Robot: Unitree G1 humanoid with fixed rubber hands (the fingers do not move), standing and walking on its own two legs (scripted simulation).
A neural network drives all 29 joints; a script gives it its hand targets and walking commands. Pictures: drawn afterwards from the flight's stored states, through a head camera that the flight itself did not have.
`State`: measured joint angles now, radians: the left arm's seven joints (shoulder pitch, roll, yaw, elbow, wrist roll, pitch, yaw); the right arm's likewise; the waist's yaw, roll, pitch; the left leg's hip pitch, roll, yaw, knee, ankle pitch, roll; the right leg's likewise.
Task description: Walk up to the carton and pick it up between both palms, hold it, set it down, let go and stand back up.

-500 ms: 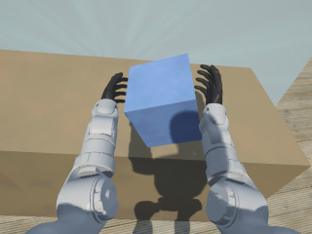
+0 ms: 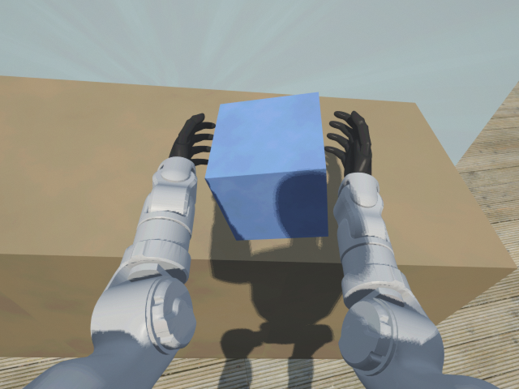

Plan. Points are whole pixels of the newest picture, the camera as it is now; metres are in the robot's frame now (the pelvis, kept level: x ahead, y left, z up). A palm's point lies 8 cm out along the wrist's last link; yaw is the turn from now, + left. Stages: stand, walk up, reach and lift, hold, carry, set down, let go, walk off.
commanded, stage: set down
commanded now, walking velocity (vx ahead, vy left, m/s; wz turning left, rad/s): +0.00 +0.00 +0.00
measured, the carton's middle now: (274, 171) +0.47 -0.10 +0.07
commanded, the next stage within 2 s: none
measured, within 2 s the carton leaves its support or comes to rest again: rests again in 1.18 s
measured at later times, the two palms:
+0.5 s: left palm (182, 154) +0.47 +0.06 +0.12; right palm (346, 171) +0.41 -0.20 +0.12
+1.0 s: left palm (184, 159) +0.48 +0.06 +0.11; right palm (344, 176) +0.41 -0.20 +0.11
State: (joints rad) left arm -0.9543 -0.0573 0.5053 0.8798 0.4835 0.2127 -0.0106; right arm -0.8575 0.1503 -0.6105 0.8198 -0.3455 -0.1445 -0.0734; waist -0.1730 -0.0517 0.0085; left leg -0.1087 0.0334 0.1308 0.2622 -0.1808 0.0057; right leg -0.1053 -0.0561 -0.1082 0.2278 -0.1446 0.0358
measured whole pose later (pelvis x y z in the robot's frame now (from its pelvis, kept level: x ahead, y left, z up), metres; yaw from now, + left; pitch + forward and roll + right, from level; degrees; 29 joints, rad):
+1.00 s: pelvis +0.01 +0.00 +0.00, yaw -2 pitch +9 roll -1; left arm -1.05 -0.02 0.58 1.04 0.48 0.08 0.00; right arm -0.88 0.18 -0.74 0.83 -0.47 -0.14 -0.04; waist -0.14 -0.03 -0.04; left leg -0.26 0.04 0.14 0.29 -0.19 0.00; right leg -0.27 -0.05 -0.11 0.26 -0.14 0.03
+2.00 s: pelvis +0.01 +0.00 +0.00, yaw -3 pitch +10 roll +0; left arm -1.06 -0.07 0.68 1.00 0.56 0.01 -0.04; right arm -0.87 0.20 -0.79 0.75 -0.55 -0.14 -0.01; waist -0.12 -0.03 -0.01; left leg -0.26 0.04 0.14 0.28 -0.19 0.01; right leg -0.29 -0.05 -0.10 0.26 -0.14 0.03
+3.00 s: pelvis -0.01 +0.00 -0.02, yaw -5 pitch +24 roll -2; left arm -1.30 0.24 0.05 1.61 -0.09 -0.18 0.06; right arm -1.11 -0.11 -0.28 1.34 0.06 -0.17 -0.16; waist -0.13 0.00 -0.26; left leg -0.67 0.07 0.08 0.49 -0.24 -0.01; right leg -0.66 -0.02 -0.07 0.38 -0.14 0.01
